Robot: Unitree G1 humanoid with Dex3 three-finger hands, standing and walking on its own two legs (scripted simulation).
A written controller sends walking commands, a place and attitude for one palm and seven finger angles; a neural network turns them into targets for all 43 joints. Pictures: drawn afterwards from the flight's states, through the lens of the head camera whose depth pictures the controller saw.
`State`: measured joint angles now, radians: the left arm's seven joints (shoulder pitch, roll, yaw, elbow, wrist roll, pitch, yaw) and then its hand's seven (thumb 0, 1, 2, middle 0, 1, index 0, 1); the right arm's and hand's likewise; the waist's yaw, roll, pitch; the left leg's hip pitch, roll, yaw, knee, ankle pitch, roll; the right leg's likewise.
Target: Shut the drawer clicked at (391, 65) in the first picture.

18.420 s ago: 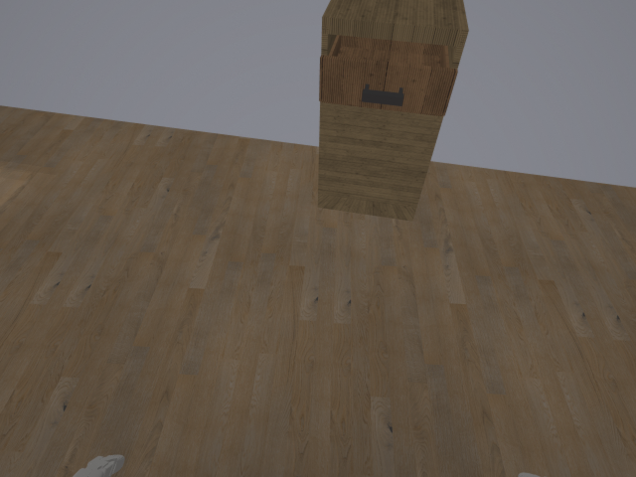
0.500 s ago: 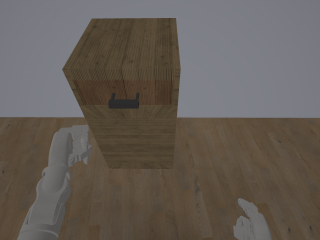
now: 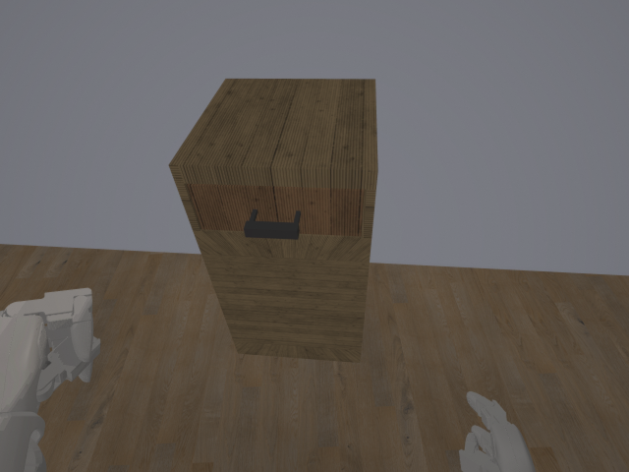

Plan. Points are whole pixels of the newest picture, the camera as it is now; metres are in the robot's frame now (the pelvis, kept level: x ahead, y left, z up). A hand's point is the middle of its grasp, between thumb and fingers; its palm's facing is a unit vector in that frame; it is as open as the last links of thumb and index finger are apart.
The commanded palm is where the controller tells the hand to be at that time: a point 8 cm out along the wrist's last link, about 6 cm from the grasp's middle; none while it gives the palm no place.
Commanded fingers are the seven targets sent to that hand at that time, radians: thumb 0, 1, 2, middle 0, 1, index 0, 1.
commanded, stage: draw the hand back to the body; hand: left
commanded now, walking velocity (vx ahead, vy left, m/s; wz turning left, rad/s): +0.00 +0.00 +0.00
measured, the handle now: (273, 222) +0.62 +0.19 -0.09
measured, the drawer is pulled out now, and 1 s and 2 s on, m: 0.00 0.00 0.00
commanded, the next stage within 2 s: step back with the hand held close in 0.16 s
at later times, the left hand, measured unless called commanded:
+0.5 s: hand (84, 350) +0.17 +0.25 +0.15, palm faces +0.33 -0.82 -0.47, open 3.3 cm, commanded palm +0.12 +0.29 +0.17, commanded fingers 0.00 0.90 0.90 -1.40 -1.60 -1.40 -1.60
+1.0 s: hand (23, 432) +0.10 +0.26 +0.15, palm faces +0.36 -0.81 -0.47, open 3.2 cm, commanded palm +0.04 +0.30 +0.17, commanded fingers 0.00 0.90 0.90 -1.40 -1.60 -1.40 -1.60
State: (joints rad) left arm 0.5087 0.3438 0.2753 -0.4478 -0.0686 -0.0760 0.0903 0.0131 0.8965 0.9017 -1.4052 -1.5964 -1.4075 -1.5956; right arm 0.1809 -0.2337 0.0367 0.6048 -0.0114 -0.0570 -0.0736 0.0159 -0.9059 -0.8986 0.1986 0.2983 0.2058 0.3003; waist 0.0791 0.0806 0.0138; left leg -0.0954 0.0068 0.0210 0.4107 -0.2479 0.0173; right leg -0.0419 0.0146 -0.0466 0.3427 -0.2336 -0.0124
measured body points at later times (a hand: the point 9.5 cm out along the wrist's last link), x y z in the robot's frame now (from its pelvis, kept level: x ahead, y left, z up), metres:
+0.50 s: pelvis -0.02 +0.01 +0.00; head +0.00 -0.01 +0.45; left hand +0.15 +0.29 +0.18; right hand +0.17 -0.23 -0.09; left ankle -0.01 +0.11 -0.74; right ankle -0.03 -0.11 -0.74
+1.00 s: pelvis -0.09 +0.03 -0.02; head -0.07 +0.02 +0.43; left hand +0.08 +0.30 +0.18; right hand +0.10 -0.21 -0.09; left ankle -0.01 +0.11 -0.74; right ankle -0.03 -0.11 -0.74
